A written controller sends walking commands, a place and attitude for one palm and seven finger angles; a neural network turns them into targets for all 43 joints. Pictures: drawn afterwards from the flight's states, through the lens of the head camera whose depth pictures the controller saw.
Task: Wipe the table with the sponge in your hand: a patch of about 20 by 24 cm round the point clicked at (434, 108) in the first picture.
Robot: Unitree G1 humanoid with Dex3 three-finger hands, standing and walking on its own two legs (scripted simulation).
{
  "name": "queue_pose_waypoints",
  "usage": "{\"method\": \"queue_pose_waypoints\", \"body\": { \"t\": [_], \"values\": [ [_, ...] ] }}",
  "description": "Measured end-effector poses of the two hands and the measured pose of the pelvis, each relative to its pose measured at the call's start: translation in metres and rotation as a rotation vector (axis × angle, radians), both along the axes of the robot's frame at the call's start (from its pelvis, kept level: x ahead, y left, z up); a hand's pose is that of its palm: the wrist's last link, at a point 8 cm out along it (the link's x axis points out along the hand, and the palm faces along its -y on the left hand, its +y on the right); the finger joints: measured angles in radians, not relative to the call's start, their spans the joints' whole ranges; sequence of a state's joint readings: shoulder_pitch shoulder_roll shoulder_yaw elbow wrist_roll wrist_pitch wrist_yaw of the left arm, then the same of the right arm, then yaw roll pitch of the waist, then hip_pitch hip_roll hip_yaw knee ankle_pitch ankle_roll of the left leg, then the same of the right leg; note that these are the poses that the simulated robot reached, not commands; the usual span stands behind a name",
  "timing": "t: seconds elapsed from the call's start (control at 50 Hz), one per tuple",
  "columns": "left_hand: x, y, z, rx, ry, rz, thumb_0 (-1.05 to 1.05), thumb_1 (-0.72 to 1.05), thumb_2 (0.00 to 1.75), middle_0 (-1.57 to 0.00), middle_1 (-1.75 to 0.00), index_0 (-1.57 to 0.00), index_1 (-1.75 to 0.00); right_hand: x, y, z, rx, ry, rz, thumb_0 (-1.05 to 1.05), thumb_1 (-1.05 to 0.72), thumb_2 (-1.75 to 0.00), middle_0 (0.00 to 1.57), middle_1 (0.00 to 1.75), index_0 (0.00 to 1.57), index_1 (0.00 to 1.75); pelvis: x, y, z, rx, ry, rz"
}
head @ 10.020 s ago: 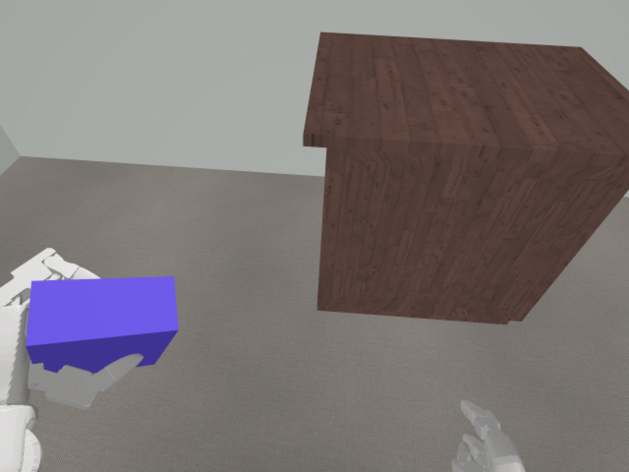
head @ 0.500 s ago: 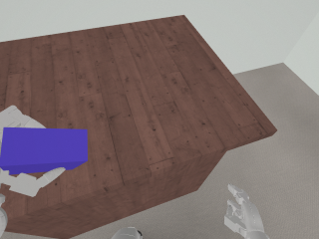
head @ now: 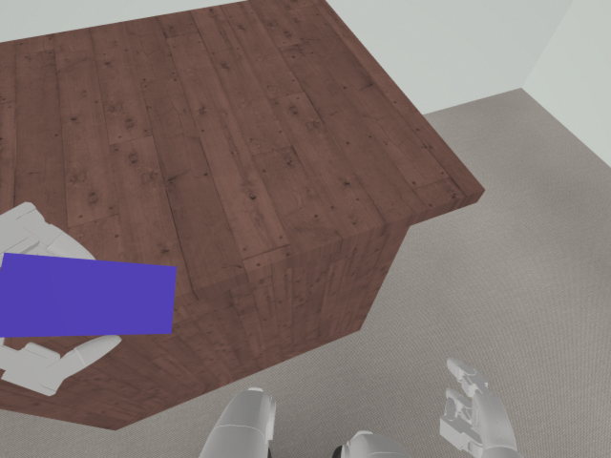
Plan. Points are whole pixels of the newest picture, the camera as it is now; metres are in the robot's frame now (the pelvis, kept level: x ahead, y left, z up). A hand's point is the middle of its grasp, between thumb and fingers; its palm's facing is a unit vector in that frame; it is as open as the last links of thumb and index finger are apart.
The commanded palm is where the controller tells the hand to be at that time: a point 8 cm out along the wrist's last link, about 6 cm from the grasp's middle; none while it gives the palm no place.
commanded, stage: come to a stop and stand still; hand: left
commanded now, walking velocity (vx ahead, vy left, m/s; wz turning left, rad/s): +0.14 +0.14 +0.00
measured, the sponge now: (106, 303) +0.23 +0.20 +0.16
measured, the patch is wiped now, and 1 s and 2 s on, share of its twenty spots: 0.00 0.00 0.00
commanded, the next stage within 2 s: look again from close up in 1.20 s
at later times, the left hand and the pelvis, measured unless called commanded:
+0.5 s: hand out of the picture +0.14 +0.26 +0.16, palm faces +0.39 -0.79 -0.47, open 9.7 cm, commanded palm +0.09 +0.28 +0.20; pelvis -0.06 +0.00 -0.01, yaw +2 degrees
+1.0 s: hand out of the picture +0.07 +0.29 +0.16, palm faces +0.43 -0.80 -0.42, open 9.7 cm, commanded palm +0.02 +0.32 +0.20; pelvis -0.12 +0.03 -0.01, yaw +4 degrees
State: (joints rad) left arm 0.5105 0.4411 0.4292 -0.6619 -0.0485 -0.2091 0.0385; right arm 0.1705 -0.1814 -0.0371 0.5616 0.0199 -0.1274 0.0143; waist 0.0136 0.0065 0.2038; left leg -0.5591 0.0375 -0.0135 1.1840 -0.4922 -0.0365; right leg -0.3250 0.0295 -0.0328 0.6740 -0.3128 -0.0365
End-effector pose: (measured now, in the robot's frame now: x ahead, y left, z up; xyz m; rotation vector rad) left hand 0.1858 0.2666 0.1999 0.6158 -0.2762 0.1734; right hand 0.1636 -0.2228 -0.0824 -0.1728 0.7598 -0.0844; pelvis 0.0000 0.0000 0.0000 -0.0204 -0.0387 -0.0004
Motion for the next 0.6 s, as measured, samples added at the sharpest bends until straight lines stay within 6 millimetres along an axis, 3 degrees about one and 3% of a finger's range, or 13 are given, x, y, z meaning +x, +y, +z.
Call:
{"method": "queue_pose_waypoints", "body": {
  "t": [0.14,0.24,0.38,0.48,0.6],
  "values": [
    [-0.008,0.012,-0.016,-0.055,-0.022,0.065,0.0,-0.45,1.0,-0.79,-1.34,-0.78,-1.34,-0.028,-0.014,0.006,-0.069,0.022,-0.05,0.01,-0.9,-0.9,0.21,0.3,0.2,0.3,-0.011,0.0,-0.004,0.03,0.035,0.004],
    [-0.014,0.021,-0.01,-0.062,-0.061,0.124,-0.01,-0.45,1.0,-0.79,-1.34,-0.78,-1.34,-0.044,-0.016,0.012,-0.055,-0.014,-0.076,0.01,-0.9,-0.9,0.2,0.3,0.2,0.3,-0.025,0.0,0.001,0.063,-0.011,-0.005],
    [-0.053,0.009,0.005,0.017,-0.066,0.086,-0.01,-0.45,1.0,-0.79,-1.34,-0.78,-1.34,-0.06,-0.013,-0.012,0.007,0.014,-0.027,0.01,-0.9,-0.9,0.2,0.3,0.2,0.3,-0.041,-0.003,-0.009,-0.04,-0.004,0.062],
    [-0.078,0.025,-0.013,-0.063,-0.036,0.148,0.0,-0.45,1.0,-0.79,-1.34,-0.78,-1.34,-0.074,-0.01,-0.008,-0.009,0.078,-0.001,0.01,-0.9,-0.9,0.2,0.3,0.2,0.3,-0.055,-0.003,-0.006,-0.01,0.016,0.039],
    [-0.091,0.036,-0.029,-0.109,-0.065,0.16,-0.01,-0.45,1.0,-0.79,-1.34,-0.78,-1.34,-0.082,-0.002,0.004,-0.074,0.015,0.009,0.01,-0.9,-0.9,0.2,0.3,0.2,0.3,-0.077,0.007,-0.011,0.053,0.035,0.026]
  ]
}}
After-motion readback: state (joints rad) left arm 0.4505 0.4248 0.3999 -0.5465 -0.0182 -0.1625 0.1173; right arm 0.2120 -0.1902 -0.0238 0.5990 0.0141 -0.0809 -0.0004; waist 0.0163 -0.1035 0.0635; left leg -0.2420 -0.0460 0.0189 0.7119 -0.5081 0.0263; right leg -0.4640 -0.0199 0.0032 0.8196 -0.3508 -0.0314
